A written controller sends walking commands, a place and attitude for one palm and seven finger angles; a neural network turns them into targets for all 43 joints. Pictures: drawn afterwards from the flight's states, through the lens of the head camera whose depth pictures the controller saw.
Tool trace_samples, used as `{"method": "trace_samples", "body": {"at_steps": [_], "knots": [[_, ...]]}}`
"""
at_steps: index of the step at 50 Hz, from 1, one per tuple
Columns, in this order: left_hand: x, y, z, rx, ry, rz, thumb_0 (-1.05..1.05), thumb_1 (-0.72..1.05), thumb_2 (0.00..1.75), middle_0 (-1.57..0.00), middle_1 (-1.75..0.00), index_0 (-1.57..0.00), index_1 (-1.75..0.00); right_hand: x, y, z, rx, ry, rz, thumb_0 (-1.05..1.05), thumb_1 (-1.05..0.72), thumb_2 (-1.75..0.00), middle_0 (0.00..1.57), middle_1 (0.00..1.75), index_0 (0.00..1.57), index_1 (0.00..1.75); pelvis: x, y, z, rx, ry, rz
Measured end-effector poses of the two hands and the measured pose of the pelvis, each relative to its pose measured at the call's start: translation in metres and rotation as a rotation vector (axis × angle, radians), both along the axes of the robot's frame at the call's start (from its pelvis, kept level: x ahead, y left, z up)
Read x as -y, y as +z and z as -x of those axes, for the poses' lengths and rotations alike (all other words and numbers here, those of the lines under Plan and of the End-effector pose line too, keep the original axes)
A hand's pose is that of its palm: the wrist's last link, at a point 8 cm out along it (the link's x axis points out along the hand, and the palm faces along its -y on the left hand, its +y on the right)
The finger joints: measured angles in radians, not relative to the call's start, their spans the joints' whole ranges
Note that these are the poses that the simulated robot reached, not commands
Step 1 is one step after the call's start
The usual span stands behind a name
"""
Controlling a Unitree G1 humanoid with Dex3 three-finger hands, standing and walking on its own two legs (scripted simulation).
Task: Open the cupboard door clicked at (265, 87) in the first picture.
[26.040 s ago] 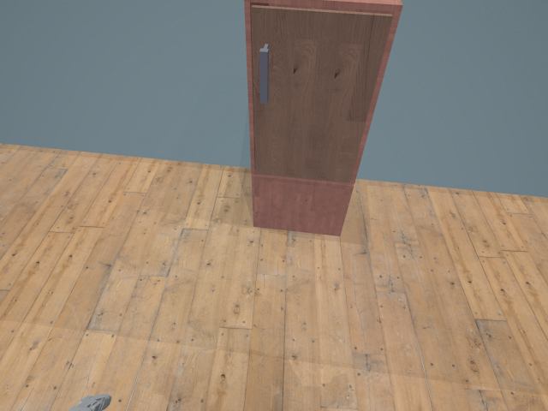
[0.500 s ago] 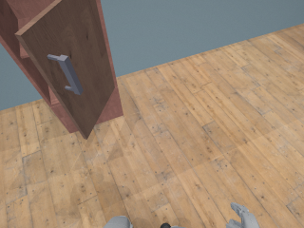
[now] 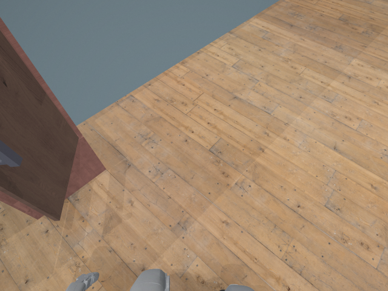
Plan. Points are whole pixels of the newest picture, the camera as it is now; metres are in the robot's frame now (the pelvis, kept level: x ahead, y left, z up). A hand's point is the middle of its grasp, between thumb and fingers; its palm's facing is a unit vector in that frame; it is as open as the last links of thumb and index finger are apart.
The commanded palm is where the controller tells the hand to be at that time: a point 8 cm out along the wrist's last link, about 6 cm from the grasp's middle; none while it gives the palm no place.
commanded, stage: walk to a spot facing it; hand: left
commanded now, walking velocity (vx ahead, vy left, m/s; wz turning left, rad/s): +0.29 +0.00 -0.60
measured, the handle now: out of the picture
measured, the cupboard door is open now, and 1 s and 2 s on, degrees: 50 50 50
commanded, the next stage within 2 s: turn to face it in 1.62 s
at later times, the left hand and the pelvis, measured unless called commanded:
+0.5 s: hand (153, 210) +0.31 +0.13 -0.15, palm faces -0.36 -0.92 -0.16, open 7.4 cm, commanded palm none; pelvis +0.13 -0.01 +0.01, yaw -19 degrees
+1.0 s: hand (198, 185) +0.38 +0.01 -0.15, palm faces -0.38 -0.89 -0.24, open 7.2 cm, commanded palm none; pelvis +0.31 -0.16 +0.01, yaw -28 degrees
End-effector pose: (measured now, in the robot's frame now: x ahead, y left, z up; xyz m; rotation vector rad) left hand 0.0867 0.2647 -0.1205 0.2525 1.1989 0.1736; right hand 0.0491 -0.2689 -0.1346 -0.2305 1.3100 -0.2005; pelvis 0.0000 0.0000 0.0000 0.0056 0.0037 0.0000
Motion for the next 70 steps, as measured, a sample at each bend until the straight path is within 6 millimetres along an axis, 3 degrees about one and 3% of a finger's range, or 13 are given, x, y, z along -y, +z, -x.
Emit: {"method": "trace_samples", "body": {"at_steps": [10, 13, 18, 23, 31, 35, 39, 45, 55, 59, 62, 64, 70], "knots": [[0.004, -0.016, -0.031, -0.056, -0.092, 0.092, 0.01, 0.91, 0.90, -0.21, -0.30, -0.21, -0.30, -0.017, 0.023, -0.027, 0.151, -0.080, 0.027, 0.01, -0.90, -0.90, 0.20, 0.30, 0.20, 0.30, -0.021, 0.002, -0.037, -0.023, -0.127, 0.008], [0.002, -0.021, -0.058, -0.070, -0.130, 0.107, 0.01, 0.91, 0.90, -0.21, -0.30, -0.20, -0.30, -0.028, 0.022, -0.018, 0.148, -0.121, 0.045, 0.00, -0.90, -0.90, 0.20, 0.30, 0.20, 0.30, -0.026, 0.000, -0.052, -0.022, -0.162, 0.020], [0.017, -0.007, -0.129, -0.002, -0.215, 0.126, 0.01, 0.91, 0.90, -0.20, -0.30, -0.20, -0.30, -0.046, 0.030, 0.017, 0.018, -0.203, 0.013, 0.00, -0.90, -0.90, 0.20, 0.30, 0.20, 0.30, -0.018, 0.012, -0.082, -0.031, -0.218, 0.027], [0.057, -0.003, -0.204, 0.039, -0.329, 0.133, 0.01, 0.92, 0.90, -0.20, -0.30, -0.20, -0.30, -0.060, 0.026, 0.049, -0.110, -0.328, -0.040, 0.00, -0.90, -0.90, 0.20, 0.30, 0.20, 0.30, -0.001, 0.011, -0.114, -0.033, -0.295, 0.019], [0.167, -0.013, -0.324, 0.128, -0.519, 0.127, 0.01, 0.91, 0.90, -0.20, -0.30, -0.20, -0.30, -0.056, -0.006, 0.070, -0.300, -0.509, -0.166, 0.00, -0.90, -0.90, 0.20, 0.30, 0.20, 0.30, 0.059, -0.018, -0.176, -0.016, -0.382, -0.014], [0.195, -0.011, -0.338, 0.132, -0.504, 0.108, 0.01, 0.91, 0.90, -0.20, -0.30, -0.20, -0.30, -0.017, -0.015, 0.026, -0.261, -0.546, -0.174, 0.01, -0.90, -0.90, 0.20, 0.30, 0.20, 0.30, 0.088, -0.015, -0.197, 0.012, -0.411, -0.019], [0.205, -0.003, -0.325, 0.024, -0.484, 0.077, 0.00, 0.92, 0.90, -0.20, -0.30, -0.20, -0.30, 0.041, -0.007, -0.056, -0.077, -0.524, -0.124, 0.01, -0.91, -0.90, 0.20, 0.30, 0.20, 0.30, 0.111, 0.003, -0.223, 0.004, -0.441, -0.030], [0.199, 0.009, -0.323, -0.064, -0.414, 0.015, -0.01, 0.95, 0.90, -0.20, -0.30, -0.20, -0.30, 0.109, 0.006, -0.172, 0.146, -0.470, -0.085, 0.00, -0.91, -0.90, 0.20, 0.30, 0.20, 0.30, 0.142, 0.015, -0.268, -0.010, -0.476, -0.037], [0.218, -0.003, -0.301, -0.299, -0.297, 0.025, 0.00, 0.92, 0.90, -0.20, -0.30, -0.20, -0.30, 0.171, 0.013, -0.333, 0.275, -0.384, -0.076, 0.00, -0.91, -0.90, 0.20, 0.30, 0.20, 0.30, 0.183, 0.007, -0.363, 0.000, -0.504, -0.021], [0.230, -0.011, -0.306, -0.418, -0.272, 0.039, 0.01, 0.92, 0.90, -0.20, -0.30, -0.20, -0.30, 0.186, 0.010, -0.392, 0.305, -0.361, -0.064, 0.00, -0.91, -0.90, 0.20, 0.30, 0.20, 0.30, 0.198, -0.002, -0.409, 0.004, -0.509, -0.026], [0.239, -0.021, -0.331, -0.477, -0.276, 0.053, 0.01, 0.91, 0.90, -0.20, -0.30, -0.20, -0.30, 0.194, 0.003, -0.419, 0.328, -0.378, -0.031, 0.00, -0.90, -0.90, 0.20, 0.30, 0.20, 0.30, 0.207, -0.014, -0.448, 0.002, -0.526, 0.005], [0.247, -0.027, -0.364, -0.468, -0.305, 0.057, 0.01, 0.91, 0.90, -0.20, -0.30, -0.20, -0.30, 0.194, 0.001, -0.417, 0.307, -0.418, -0.023, 0.00, -0.90, -0.90, 0.20, 0.30, 0.20, 0.30, 0.213, -0.013, -0.466, 0.018, -0.536, -0.006], [0.302, -0.020, -0.515, -0.209, -0.393, 0.096, 0.01, 0.91, 0.90, -0.20, -0.30, -0.20, -0.30, 0.181, 0.004, -0.368, 0.041, -0.514, -0.049, 0.00, -0.92, -0.90, 0.20, 0.30, 0.20, 0.30, 0.238, 0.005, -0.513, 0.016, -0.517, -0.002]]}}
